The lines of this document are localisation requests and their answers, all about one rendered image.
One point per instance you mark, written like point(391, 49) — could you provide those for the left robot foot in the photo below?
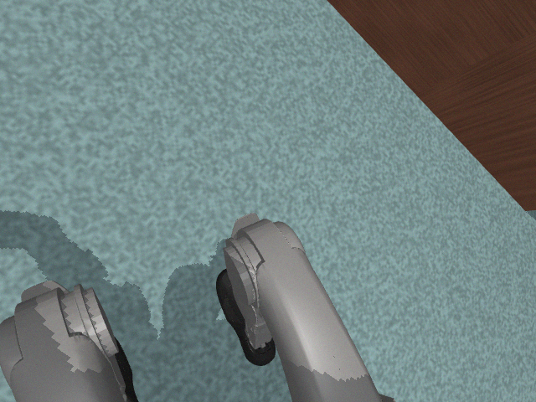
point(126, 374)

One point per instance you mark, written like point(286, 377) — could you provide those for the right robot foot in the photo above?
point(259, 356)

